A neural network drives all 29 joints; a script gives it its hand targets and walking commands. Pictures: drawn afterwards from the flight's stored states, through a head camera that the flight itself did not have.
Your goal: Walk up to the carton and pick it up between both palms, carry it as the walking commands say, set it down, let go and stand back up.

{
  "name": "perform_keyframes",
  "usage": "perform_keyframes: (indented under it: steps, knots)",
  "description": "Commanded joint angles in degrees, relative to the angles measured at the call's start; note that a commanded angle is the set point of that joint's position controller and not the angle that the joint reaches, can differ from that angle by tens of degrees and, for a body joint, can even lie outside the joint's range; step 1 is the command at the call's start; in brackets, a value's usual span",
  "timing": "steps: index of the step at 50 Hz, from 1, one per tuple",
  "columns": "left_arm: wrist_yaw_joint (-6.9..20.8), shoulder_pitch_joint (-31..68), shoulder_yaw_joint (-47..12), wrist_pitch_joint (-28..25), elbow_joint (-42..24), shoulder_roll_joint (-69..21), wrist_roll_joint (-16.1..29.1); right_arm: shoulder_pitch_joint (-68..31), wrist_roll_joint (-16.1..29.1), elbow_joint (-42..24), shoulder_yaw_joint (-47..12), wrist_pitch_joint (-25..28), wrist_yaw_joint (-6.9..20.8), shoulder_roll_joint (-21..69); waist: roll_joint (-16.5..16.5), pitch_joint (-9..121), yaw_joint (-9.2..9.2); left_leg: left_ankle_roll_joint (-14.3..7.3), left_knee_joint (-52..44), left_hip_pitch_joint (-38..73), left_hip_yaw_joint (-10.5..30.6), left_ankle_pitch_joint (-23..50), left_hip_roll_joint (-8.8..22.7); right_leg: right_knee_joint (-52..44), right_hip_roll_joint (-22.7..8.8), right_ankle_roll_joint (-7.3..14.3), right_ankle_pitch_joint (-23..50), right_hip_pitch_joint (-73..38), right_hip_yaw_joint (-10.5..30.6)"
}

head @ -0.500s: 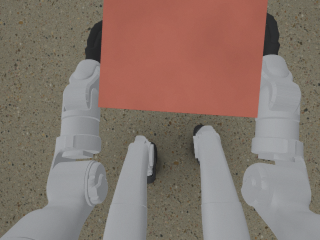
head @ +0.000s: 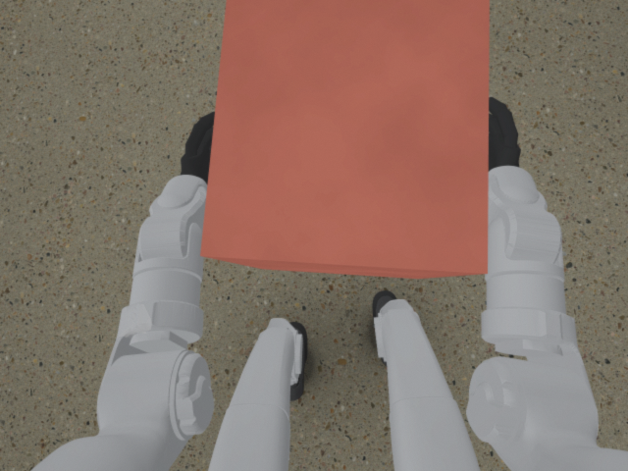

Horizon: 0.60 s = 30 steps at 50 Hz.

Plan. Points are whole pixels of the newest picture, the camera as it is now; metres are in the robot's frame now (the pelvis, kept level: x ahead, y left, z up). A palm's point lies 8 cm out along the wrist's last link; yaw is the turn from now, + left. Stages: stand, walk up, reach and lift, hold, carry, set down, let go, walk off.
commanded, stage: reach and lift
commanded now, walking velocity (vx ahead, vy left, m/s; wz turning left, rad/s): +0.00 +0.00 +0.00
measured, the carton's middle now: (345, 163) +0.46 -0.03 -0.09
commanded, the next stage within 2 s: none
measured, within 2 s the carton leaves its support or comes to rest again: neither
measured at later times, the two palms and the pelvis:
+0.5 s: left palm (143, 152) +0.43 +0.16 +0.06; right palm (539, 133) +0.41 -0.19 +0.07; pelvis +0.10 +0.00 +0.06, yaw +2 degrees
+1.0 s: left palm (106, 165) +0.40 +0.18 +0.10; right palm (544, 155) +0.38 -0.18 +0.10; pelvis +0.12 +0.02 +0.08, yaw +1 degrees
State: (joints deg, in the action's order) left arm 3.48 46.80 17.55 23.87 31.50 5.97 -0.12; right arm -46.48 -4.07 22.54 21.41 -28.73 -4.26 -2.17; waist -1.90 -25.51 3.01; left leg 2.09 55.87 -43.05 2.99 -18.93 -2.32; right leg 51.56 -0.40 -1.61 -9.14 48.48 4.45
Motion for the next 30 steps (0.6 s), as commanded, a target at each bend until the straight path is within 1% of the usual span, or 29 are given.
perform_keyframes:
  steps: [1,2,3,4,5,6,7,8,9,10,11,12,13,14,17,19,20,22,24,25,26,27,28,29,30]
  knots:
    - [15.82,50.30,-34.74,-3.48,-14.49,-58.54,6.69,-40.45,9.26,-5.68,-46.68,1.57,18.24,62.90,3.09,107.43,-2.11,-3.29,-14.35,7.50,-1.09,-0.36,-5.57,-8.91,5.42,1.66,-4.52,-52.64,0.60]
    - [16.03,49.35,-34.37,-3.45,-14.20,-58.72,6.41,-39.92,9.28,-5.62,-46.58,1.47,18.34,63.45,3.28,106.51,-2.28,-3.38,-15.09,8.10,-1.01,-0.18,-5.44,-9.66,5.43,1.76,-4.67,-53.40,0.78]
    - [16.27,48.51,-33.81,-3.34,-12.95,-58.88,6.18,-38.32,8.68,-4.01,-45.38,1.38,18.56,63.28,3.25,102.48,-1.52,-3.49,-16.16,7.46,-0.85,-0.50,-5.30,-10.36,5.38,1.83,-4.48,-52.21,0.56]
    - [16.55,47.39,-32.96,-3.20,-11.62,-59.47,5.30,-37.90,7.85,-3.45,-44.37,1.46,18.73,63.25,3.07,99.43,-1.32,-3.45,-16.91,7.30,-0.79,-0.78,-5.16,-10.96,5.42,1.86,-4.75,-51.65,0.40]
    - [16.65,46.10,-32.95,-3.10,-11.84,-60.08,5.35,-36.64,7.75,-3.63,-44.01,1.34,18.78,63.77,2.64,97.77,-1.29,-3.42,-17.91,8.35,-0.60,-0.35,-5.09,-11.71,5.65,1.94,-4.18,-52.36,-0.02]
    - [16.71,45.73,-32.22,-2.91,-10.98,-60.20,5.08,-35.09,7.31,-1.71,-42.34,1.21,18.87,63.73,1.84,92.91,-0.62,-3.52,-18.79,7.45,-0.24,-0.48,-4.95,-12.05,5.64,2.13,-3.52,-50.71,-0.32]
    - [16.70,43.87,-31.20,-2.61,-9.80,-60.46,4.34,-33.55,6.64,-0.63,-40.80,1.06,19.00,63.84,2.24,88.17,-0.24,-3.64,-19.42,6.93,0.08,-0.60,-4.81,-12.37,5.88,2.16,-3.06,-49.30,-0.98]
    - [16.72,41.71,-30.27,-2.05,-8.16,-61.05,3.73,-31.25,5.99,1.15,-39.01,0.79,19.14,63.86,1.89,82.91,0.77,-3.62,-20.16,6.94,0.39,-0.70,-4.74,-12.92,6.13,2.28,-2.17,-47.11,-1.63]
    - [16.75,39.58,-29.22,-1.60,-6.26,-61.85,2.89,-29.38,5.36,2.93,-37.68,0.39,19.23,63.91,1.88,77.12,0.81,-3.64,-20.57,6.47,0.70,-1.57,-4.50,-13.64,6.13,2.37,-3.00,-45.32,-1.99]
    - [16.84,37.68,-28.03,-1.19,-4.87,-62.51,2.01,-27.60,4.39,4.11,-36.31,-0.01,19.43,64.07,2.34,73.13,1.24,-3.67,-21.40,6.74,0.90,-2.52,-4.34,-14.69,6.27,2.49,-3.60,-44.95,-2.22]
    - [16.95,34.83,-25.52,-0.62,-1.78,-62.65,0.35,-26.30,3.55,6.23,-34.70,-0.54,19.66,63.97,2.92,67.11,0.55,-3.81,-22.03,5.77,1.00,-4.02,-3.97,-15.81,6.04,2.57,-5.95,-43.73,-2.33]
    - [17.21,32.16,-23.70,-0.11,-0.57,-62.49,-0.77,-23.90,2.64,7.27,-33.29,-1.15,19.81,64.35,3.13,63.42,0.72,-3.91,-22.92,5.85,1.11,-5.03,-3.87,-16.94,6.07,2.46,-7.00,-44.08,-2.38]
    - [17.40,29.30,-21.55,0.53,1.70,-62.33,-2.09,-21.68,1.68,9.33,-31.86,-1.81,20.03,63.97,2.40,58.24,0.30,-4.02,-24.34,4.90,1.21,-6.47,-3.62,-17.72,6.30,2.37,-7.92,-43.97,-2.69]
    - [17.49,27.11,-20.79,1.13,2.43,-62.36,-2.90,-20.10,1.07,9.66,-31.17,-2.26,20.28,63.93,2.08,55.64,0.59,-4.04,-25.30,4.91,1.16,-6.75,-3.66,-18.43,6.31,2.23,-7.67,-45.11,-2.73]
    - [17.76,23.64,-19.82,2.10,2.69,-61.56,-4.23,-16.65,0.44,8.98,-31.35,-3.31,20.64,63.95,1.08,50.12,0.09,-4.25,-28.13,5.79,1.04,-6.41,-3.61,-20.00,6.44,1.33,-4.81,-47.79,-3.42]
    - [17.65,21.94,-20.77,2.64,1.74,-61.79,-4.21,-15.57,0.94,7.32,-32.29,-3.59,20.63,64.22,0.49,48.21,-0.13,-4.03,-29.62,7.89,0.94,-4.08,-3.87,-21.10,6.34,1.00,-1.16,-49.38,-3.80]
    - [17.50,21.96,-22.14,2.60,-0.26,-62.13,-3.62,-15.20,1.66,5.52,-33.41,-3.55,20.56,64.64,0.14,48.83,-0.33,-3.91,-30.28,9.49,0.88,-2.22,-3.96,-21.37,6.34,0.74,1.26,-50.88,-4.01]
    - [17.16,20.40,-25.15,2.76,-3.77,-62.87,-2.05,-13.74,3.41,2.06,-36.08,-3.46,20.30,65.36,0.36,51.73,-0.85,-3.16,-30.46,14.48,0.85,5.06,-4.57,-22.45,6.00,0.61,8.58,-53.60,-3.84]
    - [16.64,19.45,-29.99,2.69,-9.62,-63.72,-0.09,-11.59,5.14,-3.27,-39.68,-3.41,19.89,65.31,0.61,57.07,-0.53,-2.25,-30.64,20.34,0.87,13.84,-5.10,-23.01,6.06,0.28,17.46,-57.42,-3.71]
    - [16.31,19.36,-33.10,2.75,-13.27,-64.37,1.77,-10.55,6.31,-6.10,-41.85,-3.37,19.56,65.28,0.73,59.99,0.20,-1.84,-30.44,22.48,1.07,17.48,-5.23,-22.86,6.01,0.20,21.53,-59.48,-3.65]
    - [16.00,19.52,-35.62,2.74,-17.07,-64.03,2.86,-9.83,7.48,-9.31,-43.82,-3.42,19.14,65.00,0.35,61.91,0.37,-1.62,-30.62,24.40,1.19,20.80,-5.38,-23.11,5.91,0.05,25.29,-60.67,-3.47]
    - [15.65,18.28,-37.43,3.02,-19.33,-63.89,3.64,-8.65,7.93,-11.75,-45.12,-3.57,18.70,64.51,0.91,63.48,0.85,-1.48,-30.74,25.69,1.30,22.75,-5.47,-23.30,5.94,-0.15,28.34,-62.24,-3.24]
    - [15.20,17.72,-39.34,3.17,-22.37,-63.80,4.42,-7.57,8.44,-14.54,-46.26,-3.65,18.29,63.69,0.83,64.64,1.45,-1.38,-31.11,26.85,1.62,24.98,-5.43,-23.36,6.06,-0.13,30.55,-63.59,-3.34]
    - [14.70,16.65,-40.49,3.55,-23.97,-63.27,4.87,-6.30,8.53,-15.60,-46.35,-3.95,17.82,62.43,0.72,63.40,1.82,-1.28,-31.28,26.92,1.92,26.13,-5.18,-23.52,6.13,-0.25,30.88,-63.32,-3.39]
    - [14.27,14.53,-41.66,4.10,-25.62,-63.30,5.24,-4.13,8.67,-17.07,-47.21,-4.39,17.48,61.95,0.64,63.31,1.87,-1.18,-31.79,27.72,2.10,27.15,-5.21,-24.08,6.16,-0.16,31.61,-64.26,-3.18]
